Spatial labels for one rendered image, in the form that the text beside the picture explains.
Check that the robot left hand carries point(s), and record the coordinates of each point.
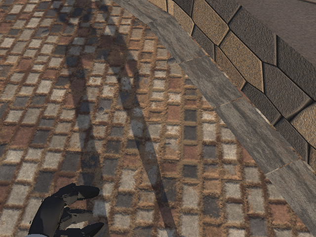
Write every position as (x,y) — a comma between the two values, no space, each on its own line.
(52,216)

